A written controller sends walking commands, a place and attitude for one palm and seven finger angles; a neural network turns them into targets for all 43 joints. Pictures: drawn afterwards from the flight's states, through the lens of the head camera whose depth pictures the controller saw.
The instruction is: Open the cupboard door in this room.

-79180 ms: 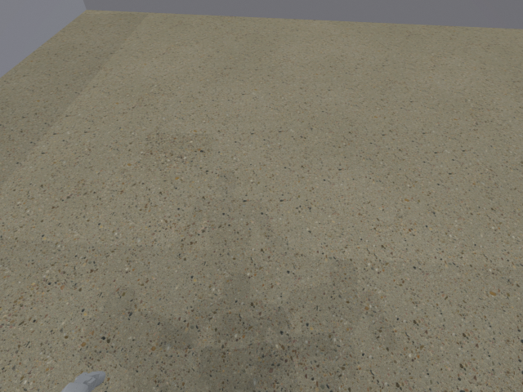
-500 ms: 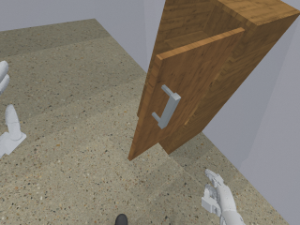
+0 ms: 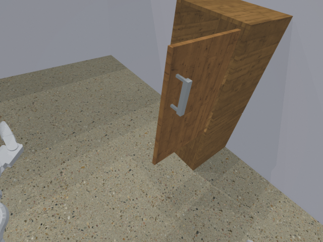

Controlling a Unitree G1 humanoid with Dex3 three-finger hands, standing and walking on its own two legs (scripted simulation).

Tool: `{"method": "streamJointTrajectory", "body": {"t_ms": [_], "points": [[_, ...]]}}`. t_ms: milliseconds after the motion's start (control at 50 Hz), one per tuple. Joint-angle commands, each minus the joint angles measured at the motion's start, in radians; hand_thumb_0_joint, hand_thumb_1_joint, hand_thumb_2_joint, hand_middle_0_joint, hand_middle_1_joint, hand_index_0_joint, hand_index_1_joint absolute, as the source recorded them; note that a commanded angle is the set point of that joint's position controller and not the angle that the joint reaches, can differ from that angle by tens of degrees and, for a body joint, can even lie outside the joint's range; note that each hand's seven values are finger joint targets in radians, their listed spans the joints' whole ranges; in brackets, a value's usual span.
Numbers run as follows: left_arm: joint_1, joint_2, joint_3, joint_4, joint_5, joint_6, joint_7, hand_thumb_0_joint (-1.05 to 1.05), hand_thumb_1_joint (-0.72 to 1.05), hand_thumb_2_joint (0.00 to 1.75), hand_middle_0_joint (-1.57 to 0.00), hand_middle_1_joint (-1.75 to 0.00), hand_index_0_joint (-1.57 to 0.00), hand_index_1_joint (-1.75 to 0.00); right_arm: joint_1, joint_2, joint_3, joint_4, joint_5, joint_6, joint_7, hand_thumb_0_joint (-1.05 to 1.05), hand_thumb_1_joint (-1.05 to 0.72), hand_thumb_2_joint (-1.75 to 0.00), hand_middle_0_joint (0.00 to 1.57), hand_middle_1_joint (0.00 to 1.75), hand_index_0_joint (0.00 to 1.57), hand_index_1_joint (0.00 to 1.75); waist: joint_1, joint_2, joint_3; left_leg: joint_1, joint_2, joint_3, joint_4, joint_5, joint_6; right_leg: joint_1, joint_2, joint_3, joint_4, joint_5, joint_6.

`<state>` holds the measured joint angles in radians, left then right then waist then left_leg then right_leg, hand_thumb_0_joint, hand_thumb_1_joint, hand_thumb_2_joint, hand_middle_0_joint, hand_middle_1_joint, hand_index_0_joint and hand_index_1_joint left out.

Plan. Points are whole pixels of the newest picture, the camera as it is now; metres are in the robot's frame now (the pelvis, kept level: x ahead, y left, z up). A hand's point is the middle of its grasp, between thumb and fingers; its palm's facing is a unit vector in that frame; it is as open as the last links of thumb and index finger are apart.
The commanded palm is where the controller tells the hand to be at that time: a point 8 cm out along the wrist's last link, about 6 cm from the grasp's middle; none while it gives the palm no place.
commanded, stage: stop stepping back and stand still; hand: left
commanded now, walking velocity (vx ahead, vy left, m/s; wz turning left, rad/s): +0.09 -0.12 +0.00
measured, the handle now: (179, 95) +0.58 -0.01 +0.08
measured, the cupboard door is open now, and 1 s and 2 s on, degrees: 91 91 91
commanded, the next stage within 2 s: let the arm hang, fingers relaxed in 1.54 s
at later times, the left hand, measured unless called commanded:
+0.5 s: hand (27, 182) +0.15 +0.24 +0.18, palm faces +0.49 -0.79 -0.36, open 7.4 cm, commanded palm +0.09 +0.29 +0.20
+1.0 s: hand (17, 170) +0.17 +0.27 +0.18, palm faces +0.40 -0.79 -0.47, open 7.4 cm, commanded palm +0.12 +0.31 +0.20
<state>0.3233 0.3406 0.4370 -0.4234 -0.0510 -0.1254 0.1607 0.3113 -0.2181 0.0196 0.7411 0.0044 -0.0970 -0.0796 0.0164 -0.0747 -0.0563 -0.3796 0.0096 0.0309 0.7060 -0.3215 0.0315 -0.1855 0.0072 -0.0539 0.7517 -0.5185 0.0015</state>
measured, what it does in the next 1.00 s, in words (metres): steps on the spot: right foot, then left foot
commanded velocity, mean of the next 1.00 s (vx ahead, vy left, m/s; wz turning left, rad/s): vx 0.07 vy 0.00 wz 0.00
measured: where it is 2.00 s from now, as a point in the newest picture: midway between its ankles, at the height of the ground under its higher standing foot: outside the picture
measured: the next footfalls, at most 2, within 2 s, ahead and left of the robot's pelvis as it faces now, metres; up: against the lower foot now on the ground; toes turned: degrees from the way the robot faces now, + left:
right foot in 0.24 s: -0.01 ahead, -0.10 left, +0.00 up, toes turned -3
left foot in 0.56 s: +0.03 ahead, +0.13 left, +0.00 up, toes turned +3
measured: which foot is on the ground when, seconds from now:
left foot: down 0.00-0.22, up 0.24-0.54, down 0.56-1.00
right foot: up 0.00-0.22, down 0.24-1.00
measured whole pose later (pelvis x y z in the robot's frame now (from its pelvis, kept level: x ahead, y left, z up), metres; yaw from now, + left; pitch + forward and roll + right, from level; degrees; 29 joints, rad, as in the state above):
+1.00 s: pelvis -0.02 +0.01 +0.02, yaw +0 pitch -1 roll +0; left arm 0.56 0.39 0.39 -0.47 -0.03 -0.19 0.13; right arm 0.23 -0.20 0.02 0.64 0.01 -0.10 -0.07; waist 0.02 -0.01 0.02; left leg -0.24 0.03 0.05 0.50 -0.25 0.00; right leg -0.17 -0.01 -0.05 0.50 -0.32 0.00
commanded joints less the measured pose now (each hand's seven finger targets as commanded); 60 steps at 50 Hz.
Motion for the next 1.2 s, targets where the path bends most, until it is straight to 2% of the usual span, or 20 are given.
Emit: {"method": "streamJointTrajectory", "body": {"t_ms": [0, 60, 120, 160, 180, 200, 220, 240, 280, 320, 380, 460, 500, 540, 560, 600, 680, 760, 900, 1180], "points": [[-0.082, 0.397, 0.126, -0.521, 0.014, -0.134, -0.022, 0.00, 0.90, 0.90, -0.20, -0.30, -0.20, -0.30, -0.185, -0.108, -0.045, -0.229, -0.025, -0.133, 0.013, 0.00, -0.90, -0.90, 0.20, 0.30, 0.20, 0.30, -0.024, 0.225, -0.049, 0.153, 0.310, -0.561, -0.491, -0.029, 0.147, -0.234, -0.003, 0.121, 0.300, -0.018, 0.000], [0.258, 0.331, 0.171, -0.483, -0.006, -0.130, -0.022, 0.00, 0.90, 0.90, -0.20, -0.30, -0.20, -0.30, -0.193, -0.100, -0.055, -0.253, -0.013, -0.125, 0.038, 0.00, -0.90, -0.90, 0.20, 0.30, 0.20, 0.30, 0.002, 0.287, -0.070, -0.005, 0.222, -0.271, -0.552, -0.246, 0.097, -0.061, 0.016, 0.024, 0.184, 0.111, -0.002], [0.378, 0.309, 0.212, -0.342, -0.001, -0.132, -0.011, 0.00, 0.90, 0.90, -0.20, -0.30, -0.20, -0.30, -0.190, -0.094, -0.059, -0.269, -0.017, -0.082, 0.033, 0.00, -0.90, -0.90, 0.20, 0.30, 0.20, 0.30, -0.003, 0.433, -0.028, -0.214, 0.188, -0.135, -0.582, -0.403, 0.048, 0.133, 0.058, -0.094, 0.036, 0.078, -0.025], [0.351, 0.280, 0.196, -0.208, 0.006, -0.109, -0.003, 0.00, 0.90, 0.90, -0.20, -0.30, -0.20, -0.30, -0.194, -0.094, -0.063, -0.266, -0.013, -0.043, 0.020, 0.00, -0.90, -0.90, 0.20, 0.30, 0.20, 0.30, 0.008, 0.339, 0.001, -0.363, 0.163, -0.080, -0.429, -0.462, 0.019, 0.286, 0.070, -0.109, -0.100, 0.014, -0.049], [0.321, 0.284, 0.189, -0.148, 0.013, -0.090, -0.002, 0.00, 0.90, 0.90, -0.20, -0.30, -0.20, -0.30, -0.203, -0.087, -0.067, -0.264, -0.005, -0.027, 0.015, 0.00, -0.90, -0.90, 0.20, 0.30, 0.20, 0.30, 0.019, 0.162, 0.037, -0.448, 0.106, -0.019, -0.165, -0.425, -0.004, 0.290, 0.001, 0.017, -0.247, -0.057, -0.087], [0.303, 0.284, 0.177, -0.097, 0.011, -0.073, -0.004, 0.00, 0.90, 0.90, -0.20, -0.30, -0.20, -0.30, -0.201, -0.069, -0.072, -0.264, 0.006, -0.016, 0.016, 0.00, -0.90, -0.90, 0.20, 0.30, 0.20, 0.30, 0.016, -0.192, 0.073, -0.436, -0.009, 0.044, 0.267, -0.287, -0.025, 0.097, -0.215, 0.411, -0.522, -0.292, -0.171], [0.206, 0.293, 0.150, -0.109, 0.000, -0.080, -0.006, 0.00, 0.90, 0.90, -0.20, -0.30, -0.20, -0.30, -0.204, -0.110, -0.078, -0.260, 0.002, -0.027, 0.007, 0.00, -0.90, -0.90, 0.20, 0.30, 0.20, 0.30, -0.009, -0.233, 0.151, -0.505, -0.014, -0.061, 0.508, -0.178, -0.035, -0.043, -0.396, 0.700, -0.685, -0.346, -0.212], [0.117, 0.338, 0.193, -0.118, 0.000, -0.111, -0.010, 0.00, 0.90, 0.90, -0.20, -0.30, -0.20, -0.30, -0.172, -0.129, -0.083, -0.207, -0.018, -0.045, 0.009, 0.00, -0.90, -0.90, 0.20, 0.30, 0.20, 0.30, -0.047, -0.131, 0.176, -0.461, 0.020, -0.091, 0.577, -0.044, -0.044, -0.085, -0.363, 0.567, -0.661, -0.040, -0.180], [0.076, 0.269, 0.116, -0.049, 0.008, -0.128, -0.020, 0.00, 0.90, 0.90, -0.20, -0.30, -0.20, -0.30, -0.180, -0.091, -0.064, -0.205, -0.004, -0.058, 0.015, 0.00, -0.90, -0.90, 0.20, 0.30, 0.20, 0.30, -0.052, -0.085, 0.039, -0.342, 0.039, -0.047, 0.555, 0.051, -0.063, -0.045, -0.277, 0.418, -0.568, -0.015, -0.162], [0.042, 0.200, 0.023, -0.026, 0.022, -0.115, -0.026, 0.00, 0.90, 0.90, -0.20, -0.30, -0.20, -0.30, -0.197, -0.114, -0.072, -0.199, 0.002, -0.059, 0.001, 0.00, -0.90, -0.90, 0.20, 0.30, 0.20, 0.30, -0.040, 0.013, 0.104, -0.270, 0.047, -0.027, 0.458, 0.080, -0.052, -0.146, -0.252, 0.325, -0.581, -0.083, -0.122], [-0.087, 0.193, -0.046, -0.146, 0.043, -0.129, -0.013, 0.00, 0.90, 0.90, -0.20, -0.30, -0.20, -0.30, -0.211, -0.113, -0.061, -0.205, 0.000, -0.080, -0.013, 0.00, -0.90, -0.90, 0.20, 0.30, 0.20, 0.30, -0.030, -0.014, 0.122, -0.164, 0.037, 0.030, 0.225, 0.073, -0.028, -0.111, -0.244, 0.209, -0.544, 0.146, -0.100], [-0.047, 0.289, 0.066, -0.320, 0.041, -0.144, 0.022, 0.00, 0.90, 0.90, -0.20, -0.30, -0.20, -0.30, -0.206, -0.099, -0.067, -0.225, -0.012, -0.122, -0.029, 0.00, -0.90, -0.90, 0.20, 0.30, 0.20, 0.30, 0.015, -0.091, 0.017, 0.053, 0.002, 0.074, -0.109, 0.048, -0.003, 0.003, -0.239, 0.187, -0.455, 0.301, -0.120], [0.064, 0.315, 0.131, -0.355, 0.026, -0.145, 0.034, 0.00, 0.90, 0.90, -0.20, -0.30, -0.20, -0.30, -0.185, -0.106, -0.073, -0.234, -0.015, -0.116, -0.030, 0.00, -0.90, -0.90, 0.20, 0.30, 0.20, 0.30, 0.005, 0.055, -0.024, 0.204, -0.004, 0.056, -0.278, 0.126, -0.006, -0.010, -0.196, 0.161, -0.363, 0.336, -0.089], [0.113, 0.281, 0.133, -0.394, 0.012, -0.160, 0.034, 0.00, 0.90, 0.90, -0.20, -0.30, -0.20, -0.30, -0.186, -0.129, -0.078, -0.261, -0.009, -0.097, -0.022, 0.00, -0.90, -0.90, 0.20, 0.30, 0.20, 0.30, 0.003, 0.309, -0.075, 0.348, 0.152, -0.152, -0.311, 0.332, 0.053, -0.107, -0.070, 0.083, -0.156, 0.324, -0.008], [0.122, 0.281, 0.143, -0.367, 0.013, -0.164, 0.034, 0.00, 0.90, 0.90, -0.20, -0.30, -0.20, -0.30, -0.175, -0.125, -0.074, -0.265, -0.005, -0.090, -0.012, 0.00, -0.90, -0.90, 0.20, 0.30, 0.20, 0.30, 0.003, 0.359, -0.080, 0.349, 0.230, -0.242, -0.325, 0.448, 0.091, -0.155, -0.027, 0.036, -0.095, 0.188, 0.020], [0.190, 0.264, 0.154, -0.243, 0.006, -0.155, 0.017, 0.00, 0.90, 0.90, -0.20, -0.30, -0.20, -0.30, -0.175, -0.099, -0.071, -0.249, -0.007, -0.094, -0.004, 0.00, -0.90, -0.90, 0.20, 0.30, 0.20, 0.30, -0.002, 0.382, -0.023, 0.274, 0.225, -0.194, -0.333, 0.523, 0.096, -0.143, -0.009, 0.019, -0.130, 0.081, 0.017], [0.217, 0.228, 0.121, -0.163, 0.014, -0.145, -0.007, 0.00, 0.90, 0.90, -0.20, -0.30, -0.20, -0.30, -0.153, -0.110, -0.067, -0.255, 0.013, -0.086, 0.013, 0.00, -0.90, -0.90, 0.20, 0.30, 0.20, 0.30, -0.017, 0.165, -0.019, 0.121, 0.121, -0.052, -0.228, 0.415, 0.015, 0.074, -0.026, 0.051, -0.314, 0.488, 0.005], [0.247, 0.228, 0.099, -0.141, 0.001, -0.129, -0.015, 0.00, 0.90, 0.90, -0.20, -0.30, -0.20, -0.30, -0.163, -0.101, -0.066, -0.258, 0.018, -0.060, 0.026, 0.00, -0.90, -0.90, 0.20, 0.30, 0.20, 0.30, -0.029, -0.098, -0.074, 0.053, 0.033, 0.006, -0.095, 0.227, -0.031, 0.152, -0.170, 0.192, -0.312, 0.958, -0.039], [0.143, 0.302, 0.133, -0.322, 0.010, -0.142, -0.005, 0.00, 0.90, 0.90, -0.20, -0.30, -0.20, -0.30, -0.202, -0.105, -0.053, -0.272, 0.004, -0.065, -0.004, 0.00, -0.90, -0.90, 0.20, 0.30, 0.20, 0.30, -0.008, 0.205, -0.075, 0.232, 0.092, -0.047, -0.268, 0.498, 0.002, 0.041, -0.054, 0.068, -0.268, 0.593, 0.014], [0.223, 0.221, 0.091, -0.181, 0.001, -0.140, -0.014, 0.00, 0.90, 0.90, -0.20, -0.30, -0.20, -0.30, -0.194, -0.113, -0.060, -0.274, 0.008, -0.060, 0.004, 0.00, -0.90, -0.90, 0.20, 0.30, 0.20, 0.30, -0.013, 0.111, -0.002, 0.102, 0.062, -0.054, -0.340, 0.185, -0.016, 0.050, -0.045, 0.075, -0.394, 0.387, 0.010]]}}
